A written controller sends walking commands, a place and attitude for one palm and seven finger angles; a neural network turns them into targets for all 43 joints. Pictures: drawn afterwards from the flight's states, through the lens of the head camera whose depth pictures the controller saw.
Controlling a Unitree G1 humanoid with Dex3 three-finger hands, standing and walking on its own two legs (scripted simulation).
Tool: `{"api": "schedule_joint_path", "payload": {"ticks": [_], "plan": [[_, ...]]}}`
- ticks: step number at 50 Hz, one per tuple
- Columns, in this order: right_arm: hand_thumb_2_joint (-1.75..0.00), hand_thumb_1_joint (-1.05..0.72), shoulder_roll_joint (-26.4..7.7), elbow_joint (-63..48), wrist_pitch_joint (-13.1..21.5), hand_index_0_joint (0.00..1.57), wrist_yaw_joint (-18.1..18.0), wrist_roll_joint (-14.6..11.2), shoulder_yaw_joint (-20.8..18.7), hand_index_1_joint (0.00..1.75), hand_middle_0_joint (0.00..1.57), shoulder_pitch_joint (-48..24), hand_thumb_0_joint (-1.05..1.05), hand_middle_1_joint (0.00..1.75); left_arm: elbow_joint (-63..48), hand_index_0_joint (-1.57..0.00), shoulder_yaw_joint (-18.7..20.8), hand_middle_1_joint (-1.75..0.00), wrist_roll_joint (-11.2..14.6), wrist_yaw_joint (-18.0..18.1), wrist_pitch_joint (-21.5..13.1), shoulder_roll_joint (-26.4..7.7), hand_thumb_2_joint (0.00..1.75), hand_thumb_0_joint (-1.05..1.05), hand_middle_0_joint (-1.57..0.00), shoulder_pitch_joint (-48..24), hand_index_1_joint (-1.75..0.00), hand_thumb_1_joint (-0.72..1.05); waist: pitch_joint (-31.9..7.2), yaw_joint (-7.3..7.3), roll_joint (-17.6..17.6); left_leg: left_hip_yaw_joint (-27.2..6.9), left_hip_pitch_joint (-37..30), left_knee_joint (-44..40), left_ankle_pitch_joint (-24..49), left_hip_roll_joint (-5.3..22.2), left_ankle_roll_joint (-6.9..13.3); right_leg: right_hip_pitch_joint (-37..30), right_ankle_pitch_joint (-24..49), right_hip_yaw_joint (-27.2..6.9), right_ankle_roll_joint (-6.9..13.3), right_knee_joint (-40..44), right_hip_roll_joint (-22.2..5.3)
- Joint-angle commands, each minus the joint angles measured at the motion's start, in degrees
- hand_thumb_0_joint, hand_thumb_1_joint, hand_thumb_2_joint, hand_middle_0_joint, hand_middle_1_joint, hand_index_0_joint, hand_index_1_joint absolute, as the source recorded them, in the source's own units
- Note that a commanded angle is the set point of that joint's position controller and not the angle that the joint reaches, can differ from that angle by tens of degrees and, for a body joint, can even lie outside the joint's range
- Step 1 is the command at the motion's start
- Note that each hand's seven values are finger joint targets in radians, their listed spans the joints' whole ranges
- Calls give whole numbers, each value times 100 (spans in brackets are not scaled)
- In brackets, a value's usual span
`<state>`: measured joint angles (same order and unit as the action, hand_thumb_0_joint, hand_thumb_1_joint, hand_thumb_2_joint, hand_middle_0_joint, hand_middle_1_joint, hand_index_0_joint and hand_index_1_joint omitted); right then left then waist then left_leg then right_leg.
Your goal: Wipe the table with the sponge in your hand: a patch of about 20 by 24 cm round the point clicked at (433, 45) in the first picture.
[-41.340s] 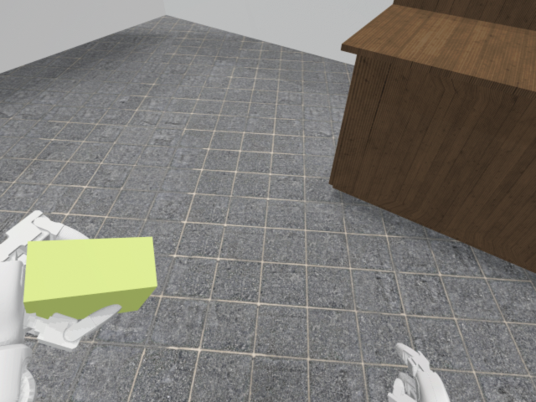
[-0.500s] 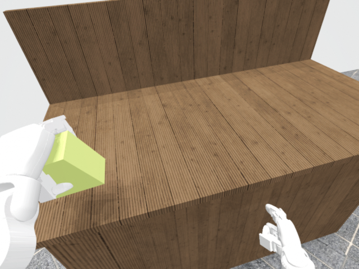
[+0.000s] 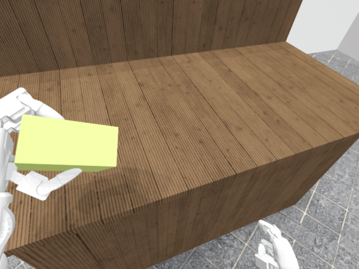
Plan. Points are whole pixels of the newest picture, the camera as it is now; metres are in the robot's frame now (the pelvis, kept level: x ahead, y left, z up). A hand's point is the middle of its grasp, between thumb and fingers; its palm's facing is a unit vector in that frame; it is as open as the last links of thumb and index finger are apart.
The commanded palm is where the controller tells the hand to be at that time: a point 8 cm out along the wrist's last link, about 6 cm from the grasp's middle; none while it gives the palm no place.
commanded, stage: step back with the hand held close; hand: left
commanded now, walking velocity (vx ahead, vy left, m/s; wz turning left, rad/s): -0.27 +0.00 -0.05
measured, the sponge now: (81, 150) +0.24 +0.19 +0.21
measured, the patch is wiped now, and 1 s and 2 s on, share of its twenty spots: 0.95 0.95 0.95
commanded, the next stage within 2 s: stop stepping back and stand still in 0.98 s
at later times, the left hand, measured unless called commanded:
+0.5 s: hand out of the picture +0.16 +0.26 +0.26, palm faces +0.52 -0.76 -0.39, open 10.1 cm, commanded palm +0.11 +0.30 +0.27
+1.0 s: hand out of the picture +0.05 +0.26 +0.27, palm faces +0.49 -0.81 -0.34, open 10.1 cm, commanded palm -0.01 +0.30 +0.27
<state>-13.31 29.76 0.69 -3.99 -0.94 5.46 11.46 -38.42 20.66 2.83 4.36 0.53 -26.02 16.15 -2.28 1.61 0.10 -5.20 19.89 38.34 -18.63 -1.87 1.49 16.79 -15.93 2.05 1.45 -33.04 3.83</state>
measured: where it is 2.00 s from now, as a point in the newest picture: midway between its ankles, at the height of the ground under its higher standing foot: outside the picture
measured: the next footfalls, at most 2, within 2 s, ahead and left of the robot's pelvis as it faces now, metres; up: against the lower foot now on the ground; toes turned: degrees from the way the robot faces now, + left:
left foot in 0.74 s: -0.04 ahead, +0.13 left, +0.00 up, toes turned +0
right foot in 1.06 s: -0.13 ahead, -0.14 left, +0.00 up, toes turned +0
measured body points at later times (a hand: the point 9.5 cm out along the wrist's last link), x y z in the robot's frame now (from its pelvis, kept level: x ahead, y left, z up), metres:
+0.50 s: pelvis -0.06 +0.02 -0.01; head -0.05 +0.04 +0.44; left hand +0.13 +0.30 +0.28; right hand +0.11 -0.21 -0.08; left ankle +0.02 +0.10 -0.73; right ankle -0.03 -0.11 -0.72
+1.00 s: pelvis -0.17 +0.02 +0.00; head -0.16 +0.05 +0.45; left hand +0.02 +0.30 +0.28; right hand +0.00 -0.19 -0.07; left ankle -0.08 +0.13 -0.73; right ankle -0.14 -0.13 -0.70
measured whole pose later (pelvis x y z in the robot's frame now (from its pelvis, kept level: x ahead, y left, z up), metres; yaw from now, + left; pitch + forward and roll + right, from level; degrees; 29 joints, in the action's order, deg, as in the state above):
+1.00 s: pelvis -0.17 +0.02 +0.00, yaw -1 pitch -1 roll -4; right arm -9.2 34.9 7.4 -1.0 -0.6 2.2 11.2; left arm -40.9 29.5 3.0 7.4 -8.5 -26.6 14.8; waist 2.1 0.4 -0.4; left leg -1.1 24.8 35.9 -10.6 4.0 0.2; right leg 22.2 -20.9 -0.9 -1.1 -41.7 2.7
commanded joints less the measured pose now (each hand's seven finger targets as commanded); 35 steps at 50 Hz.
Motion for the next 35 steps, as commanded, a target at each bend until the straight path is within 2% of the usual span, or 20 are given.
{"api": "schedule_joint_path", "payload": {"ticks": [1,5,8,12,14,17,18,20,21,23,25,26,27,28,29,30,32,33,34,35], "plan": [[-90,-90,-723,-690,349,20,49,110,-505,30,20,-460,0,30,-1678,-120,1652,-160,163,286,-944,-1481,130,0,-120,-301,-160,10,-1016,58,1404,-1267,-553,-1194,3488,994,250,-285,420,-329,43,97,-311],[-90,-90,-783,-507,506,20,38,70,-642,30,20,-412,0,30,-1108,-120,1693,-160,156,276,-1113,-1312,130,0,-120,78,-160,10,-1015,-8,729,-1202,-402,-1013,3218,985,169,-630,1197,-385,66,636,-391],[-90,-90,-803,-493,563,20,19,-39,-728,30,20,-346,0,30,-1008,-120,1688,-160,202,302,-1183,-1277,130,0,-120,386,-160,10,-1247,-95,220,-862,-150,-666,1916,778,78,-766,2026,-601,239,580,-850],[-90,-90,-729,-470,590,20,5,-46,-744,30,20,-230,0,30,-1255,-120,1677,-160,191,400,-1298,-1356,130,0,-120,362,-160,10,-1051,-200,-152,-523,124,58,393,548,24,96,1875,-989,427,552,-1391],[-90,-90,-716,-456,600,20,-12,-32,-729,30,20,-221,0,30,-1458,-120,1666,-160,182,447,-1341,-1354,130,0,-120,271,-160,10,-985,-250,77,-597,173,-101,8,589,64,334,1335,-984,430,402,-1348],[-90,-90,-795,-473,670,20,-36,32,-719,30,20,-252,0,30,-1620,-120,1798,-160,88,487,-1383,-1453,130,0,-120,-64,-160,10,-625,-204,546,-1012,714,-901,-808,772,218,471,416,-626,187,-25,-761],[-90,-90,-873,-502,694,20,-67,54,-749,30,20,-286,0,30,-1719,-120,1907,-160,31,497,-1380,-1603,130,0,-120,-249,-160,10,-594,-177,1139,-1294,868,-1420,-1101,938,322,356,107,-476,88,-417,-493],[-90,-90,-841,-425,807,20,-58,159,-763,30,20,-199,0,30,-1431,-120,1740,-160,-137,455,-1367,-1347,130,0,-120,-766,-160,10,-451,-184,1594,-2005,1526,-2292,-1639,1476,586,-135,-509,-408,-135,-1446,-7],[-90,-90,-796,-360,851,20,-36,191,-769,30,20,-105,0,30,-1127,-120,1694,-160,-185,432,-1349,-1310,130,0,-120,-989,-160,10,-350,-186,1498,-2045,1597,-2278,-1556,1543,670,-174,-571,-524,-153,-1497,-4],[-90,-90,-761,-343,882,20,10,117,-773,30,20,-112,0,30,-890,-120,1549,-160,-179,367,-1303,-1234,130,0,-120,-1142,-160,10,-492,-160,1156,-1718,962,-1833,-882,1367,598,-87,-507,-502,-122,-811,-7],[-90,-90,-738,-370,851,20,56,90,-682,30,20,-257,0,30,-553,-120,1271,-160,-125,267,-1293,-948,130,0,-120,-1007,-160,10,-356,-128,820,-1505,993,-1239,-784,1175,483,-356,118,-501,-40,282,-76],[-90,-90,-728,-401,817,20,74,69,-656,30,20,-331,0,30,-515,-120,1240,-160,-101,223,-1323,-954,130,0,-120,-1041,-160,10,-363,-130,628,-1235,944,-713,-980,971,379,-364,643,-586,70,852,-259],[-90,-90,-675,-405,778,20,92,51,-621,30,20,-360,0,30,-504,-120,1161,-160,-45,201,-1338,-947,130,0,-120,-1098,-160,10,-290,-181,194,-815,862,-76,-1066,643,211,-59,1127,-876,278,1112,-634],[-90,-90,-683,-396,716,20,85,-36,-720,30,20,-367,0,30,-756,-120,1024,-160,22,195,-1321,-910,130,0,-120,-1031,-160,10,-497,-226,-371,-442,644,730,-901,340,-1,195,1352,-1397,576,1099,-1179],[-90,-90,-684,-418,647,20,95,-96,-771,30,20,-315,0,30,-837,-120,994,-160,66,212,-1329,-935,130,0,-120,-857,-160,10,-583,-246,-649,-126,263,1764,-513,213,-134,698,1711,-1870,907,1219,-1848],[-90,-90,-533,-464,571,20,115,-114,-719,30,20,-442,0,30,-1055,-120,993,-160,85,238,-1330,-980,130,0,-120,-726,-160,10,-717,-255,-600,-11,90,2439,-501,231,-161,933,2293,-2035,1090,1190,-2226],[-90,-90,-341,-538,482,20,106,-65,-574,30,20,-569,0,30,-1329,-120,1267,-160,133,294,-1327,-1226,130,0,-120,-564,-160,10,-557,-269,-341,-74,502,2149,-759,522,-101,674,3428,-1844,980,743,-2293],[-90,-90,-359,-571,445,20,69,-33,-542,30,20,-595,0,30,-1623,-120,1510,-160,122,330,-1345,-1478,130,0,-120,-690,-160,10,-544,-283,-249,-52,461,1365,-575,597,-86,516,3668,-1615,819,453,-2166],[-90,-90,-349,-491,445,20,24,-24,-542,30,20,-512,0,30,-1459,-120,1541,-160,133,359,-1337,-1382,130,0,-120,-413,-160,10,-658,-314,-181,-3,267,460,-171,614,-60,399,3777,-1437,628,96,-2005],[-90,-90,-453,-518,452,20,-15,-14,-602,30,20,-523,0,30,-1607,-120,1574,-160,146,393,-1336,-1357,130,0,-120,-366,-160,10,-755,-301,86,-137,9,-553,565,728,16,426,3428,-1228,395,-299,-1655]]}}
